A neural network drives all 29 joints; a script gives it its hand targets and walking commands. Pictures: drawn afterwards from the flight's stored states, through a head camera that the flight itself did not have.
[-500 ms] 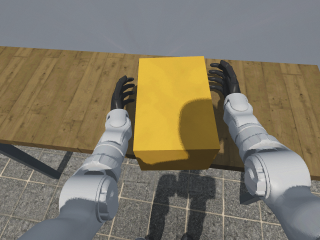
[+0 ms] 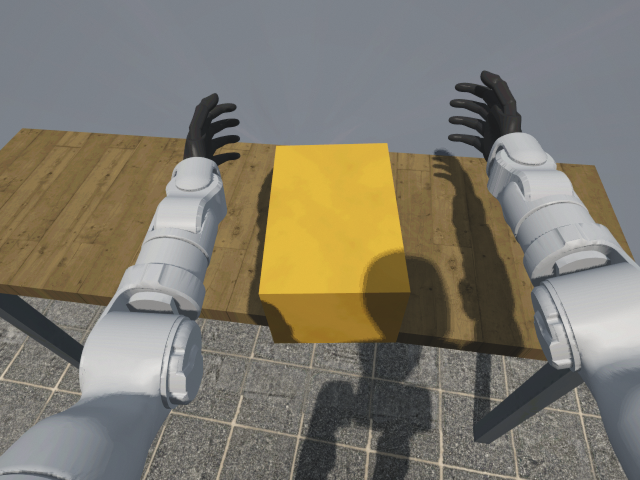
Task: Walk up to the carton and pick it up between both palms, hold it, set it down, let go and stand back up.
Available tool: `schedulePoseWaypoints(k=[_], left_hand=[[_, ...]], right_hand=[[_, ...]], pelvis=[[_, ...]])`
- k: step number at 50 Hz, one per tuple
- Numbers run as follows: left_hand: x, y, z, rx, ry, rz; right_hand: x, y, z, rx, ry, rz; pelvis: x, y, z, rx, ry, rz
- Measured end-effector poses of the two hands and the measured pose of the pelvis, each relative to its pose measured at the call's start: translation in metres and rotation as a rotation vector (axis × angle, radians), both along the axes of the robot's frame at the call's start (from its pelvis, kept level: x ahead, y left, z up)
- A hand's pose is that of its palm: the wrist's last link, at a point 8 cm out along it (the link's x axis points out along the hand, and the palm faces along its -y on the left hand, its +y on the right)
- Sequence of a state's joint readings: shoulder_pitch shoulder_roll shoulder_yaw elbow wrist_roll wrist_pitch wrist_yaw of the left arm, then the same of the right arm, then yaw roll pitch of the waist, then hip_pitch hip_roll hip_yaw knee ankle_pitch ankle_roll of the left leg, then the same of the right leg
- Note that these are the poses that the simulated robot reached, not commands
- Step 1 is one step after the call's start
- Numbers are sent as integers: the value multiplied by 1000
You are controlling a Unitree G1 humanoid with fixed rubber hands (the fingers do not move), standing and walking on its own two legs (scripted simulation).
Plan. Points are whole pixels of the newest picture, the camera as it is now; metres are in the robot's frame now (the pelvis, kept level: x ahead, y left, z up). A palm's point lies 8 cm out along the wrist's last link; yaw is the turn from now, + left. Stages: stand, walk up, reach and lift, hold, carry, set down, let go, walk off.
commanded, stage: set down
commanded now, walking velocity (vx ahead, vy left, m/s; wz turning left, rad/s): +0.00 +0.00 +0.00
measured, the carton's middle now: (333, 239) +0.44 +0.03 +0.01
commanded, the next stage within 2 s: none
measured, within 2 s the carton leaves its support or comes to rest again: neither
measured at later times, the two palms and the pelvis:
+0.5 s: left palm (196, 214) +0.39 +0.19 +0.12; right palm (485, 195) +0.42 -0.16 +0.12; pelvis +0.00 +0.01 +0.01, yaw +2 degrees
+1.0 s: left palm (205, 256) +0.35 +0.18 +0.09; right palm (490, 234) +0.38 -0.16 +0.10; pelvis +0.01 +0.00 +0.01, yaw +1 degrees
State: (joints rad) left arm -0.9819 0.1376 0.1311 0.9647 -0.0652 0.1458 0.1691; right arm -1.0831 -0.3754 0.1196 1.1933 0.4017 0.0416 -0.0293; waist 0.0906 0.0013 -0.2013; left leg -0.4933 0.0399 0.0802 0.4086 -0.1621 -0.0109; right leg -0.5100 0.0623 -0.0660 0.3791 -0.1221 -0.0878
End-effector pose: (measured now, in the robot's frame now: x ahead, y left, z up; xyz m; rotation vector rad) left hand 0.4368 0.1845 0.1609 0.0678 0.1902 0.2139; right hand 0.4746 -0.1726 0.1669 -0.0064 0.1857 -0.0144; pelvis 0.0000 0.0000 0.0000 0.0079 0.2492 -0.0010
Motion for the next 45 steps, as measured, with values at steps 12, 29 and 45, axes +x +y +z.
schedulePoseWaypoints(k=[12, 29, 45], left_hand=[[-14, 22, 14, -61, 33, 31], [-64, -2, -45, -6, 77, -15], [-63, -16, -56, -92, 44, 6]], right_hand=[[-20, 18, 18, -45, 92, 16], [-67, -5, -62, 3, 77, -15], [-77, 7, -56, -45, 77, 73]], pelvis=[[-9, -4, 2, 2, -69, 20], [2, 12, 8, -7, -198, 25], [-3, -5, 8, 10, -189, -18]])
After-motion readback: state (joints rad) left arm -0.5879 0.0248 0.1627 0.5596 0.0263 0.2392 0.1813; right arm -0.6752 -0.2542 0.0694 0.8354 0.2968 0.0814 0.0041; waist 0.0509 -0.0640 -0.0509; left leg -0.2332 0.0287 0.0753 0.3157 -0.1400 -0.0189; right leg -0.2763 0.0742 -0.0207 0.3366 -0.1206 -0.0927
